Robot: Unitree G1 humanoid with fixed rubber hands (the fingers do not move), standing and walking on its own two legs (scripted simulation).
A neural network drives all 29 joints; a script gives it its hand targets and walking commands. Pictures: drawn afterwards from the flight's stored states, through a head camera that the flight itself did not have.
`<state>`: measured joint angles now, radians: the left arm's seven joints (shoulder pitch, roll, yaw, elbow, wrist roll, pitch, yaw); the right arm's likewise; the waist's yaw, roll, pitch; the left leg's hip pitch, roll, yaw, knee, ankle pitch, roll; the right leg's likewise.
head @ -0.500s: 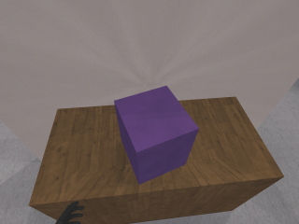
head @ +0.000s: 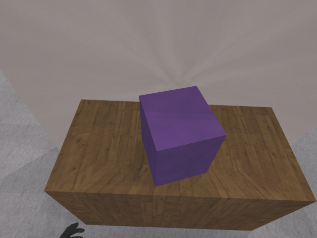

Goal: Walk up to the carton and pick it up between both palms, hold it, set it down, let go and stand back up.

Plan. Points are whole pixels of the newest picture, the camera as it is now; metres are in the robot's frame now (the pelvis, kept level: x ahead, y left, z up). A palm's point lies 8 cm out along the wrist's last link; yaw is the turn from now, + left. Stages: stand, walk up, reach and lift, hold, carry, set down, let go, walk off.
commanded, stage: walk up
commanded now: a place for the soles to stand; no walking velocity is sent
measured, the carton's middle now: (175, 137) +0.44 -0.03 -0.08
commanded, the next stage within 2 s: reach and lift in 1.18 s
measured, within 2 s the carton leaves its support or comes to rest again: neither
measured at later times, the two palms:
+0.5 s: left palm out of the picture +0.08 +0.26 -0.11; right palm out of the picture +0.10 -0.27 -0.10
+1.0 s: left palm out of the picture +0.05 +0.27 -0.12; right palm out of the picture +0.13 -0.26 -0.10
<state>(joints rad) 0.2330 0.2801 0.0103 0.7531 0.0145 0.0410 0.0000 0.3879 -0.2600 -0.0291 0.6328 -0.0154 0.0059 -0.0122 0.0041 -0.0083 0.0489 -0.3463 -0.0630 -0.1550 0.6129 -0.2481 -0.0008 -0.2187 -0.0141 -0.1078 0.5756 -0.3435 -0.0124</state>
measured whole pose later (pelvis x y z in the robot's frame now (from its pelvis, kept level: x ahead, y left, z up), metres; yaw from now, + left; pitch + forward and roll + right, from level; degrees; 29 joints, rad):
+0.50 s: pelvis +0.01 -0.01 -0.01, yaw +4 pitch -1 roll -1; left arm 0.27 0.29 0.00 0.71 0.02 0.04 0.00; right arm 0.36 -0.28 -0.04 0.61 -0.02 0.02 -0.02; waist 0.01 0.01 0.06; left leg -0.36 -0.08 -0.17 0.67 -0.27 0.00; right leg -0.20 -0.03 -0.17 0.63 -0.40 -0.02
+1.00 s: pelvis +0.01 -0.01 -0.01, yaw +6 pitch -2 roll -1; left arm 0.29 0.30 0.01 0.70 0.01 0.06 0.00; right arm 0.33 -0.27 -0.02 0.63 -0.02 0.01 -0.01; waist 0.02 -0.01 0.06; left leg -0.35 -0.10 -0.19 0.67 -0.27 0.00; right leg -0.19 -0.04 -0.17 0.64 -0.41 -0.02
